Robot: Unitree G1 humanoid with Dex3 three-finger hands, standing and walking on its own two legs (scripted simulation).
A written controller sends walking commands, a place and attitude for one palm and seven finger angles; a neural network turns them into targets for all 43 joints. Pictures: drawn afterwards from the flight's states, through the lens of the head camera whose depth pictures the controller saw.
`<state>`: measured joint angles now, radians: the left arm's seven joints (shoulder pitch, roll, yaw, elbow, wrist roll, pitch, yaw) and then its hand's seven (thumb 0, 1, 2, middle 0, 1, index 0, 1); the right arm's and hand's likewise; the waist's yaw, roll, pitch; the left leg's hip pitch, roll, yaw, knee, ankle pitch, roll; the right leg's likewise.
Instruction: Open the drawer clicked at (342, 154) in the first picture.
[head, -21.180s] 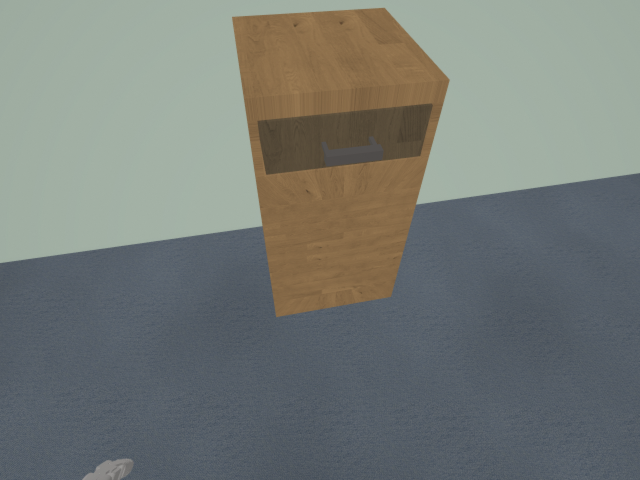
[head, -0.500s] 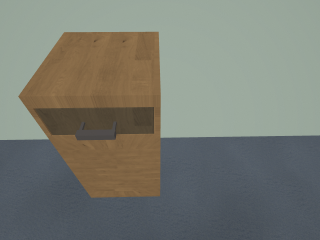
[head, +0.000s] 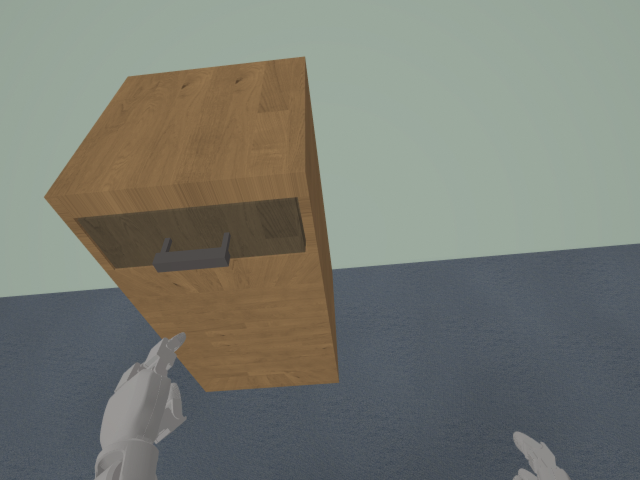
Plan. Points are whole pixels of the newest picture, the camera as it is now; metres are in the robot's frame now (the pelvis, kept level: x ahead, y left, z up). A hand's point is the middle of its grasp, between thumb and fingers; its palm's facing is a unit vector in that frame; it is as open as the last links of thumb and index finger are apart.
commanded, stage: raise the hand with hooked fingers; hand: left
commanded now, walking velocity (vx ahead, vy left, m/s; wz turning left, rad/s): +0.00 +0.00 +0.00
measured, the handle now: (194, 250) +0.51 +0.26 -0.03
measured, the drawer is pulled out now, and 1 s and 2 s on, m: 0.00 0.00 0.00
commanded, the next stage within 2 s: move the hooked fingers above the handle in 1.66 s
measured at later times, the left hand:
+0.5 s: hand (162, 398) +0.23 +0.22 +0.00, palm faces +0.09 -0.08 -0.99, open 10.5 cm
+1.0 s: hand (131, 333) +0.29 +0.26 +0.05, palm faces +0.10 -0.10 -0.99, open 13.3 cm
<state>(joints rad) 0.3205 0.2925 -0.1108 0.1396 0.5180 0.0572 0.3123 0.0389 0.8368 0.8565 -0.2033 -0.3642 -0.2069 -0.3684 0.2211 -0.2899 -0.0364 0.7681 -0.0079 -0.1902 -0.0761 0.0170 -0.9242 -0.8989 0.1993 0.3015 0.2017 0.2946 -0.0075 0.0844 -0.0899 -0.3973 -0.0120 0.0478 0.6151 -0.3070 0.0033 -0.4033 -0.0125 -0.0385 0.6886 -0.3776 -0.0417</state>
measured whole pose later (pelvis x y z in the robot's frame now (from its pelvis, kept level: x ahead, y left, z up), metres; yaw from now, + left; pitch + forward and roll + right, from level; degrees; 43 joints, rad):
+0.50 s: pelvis -0.04 -0.02 -0.02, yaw +1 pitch +6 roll +1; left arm 0.09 0.34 -0.13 0.18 1.01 0.09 0.40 0.00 0.22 0.62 -0.26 -0.73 -0.27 -0.73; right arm 0.08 -0.17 0.03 0.61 -0.03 0.08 -0.04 0.01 -0.91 -0.90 0.20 0.30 0.20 0.30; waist 0.07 0.06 -0.08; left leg -0.55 0.01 0.01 0.78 -0.33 -0.01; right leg -0.54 0.01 -0.07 0.82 -0.39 -0.07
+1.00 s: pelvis +0.00 +0.03 +0.00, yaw -1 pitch +5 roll +0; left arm 0.03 0.37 -0.11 0.08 0.99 0.14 0.27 0.00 -0.35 0.37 -0.31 -1.10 -0.31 -1.10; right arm 0.09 -0.24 -0.03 0.62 -0.01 0.11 -0.03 0.01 -0.91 -0.90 0.20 0.30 0.20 0.29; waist 0.07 0.07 -0.06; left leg -0.38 -0.03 0.05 0.61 -0.32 0.04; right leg -0.37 -0.02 -0.02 0.63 -0.35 0.00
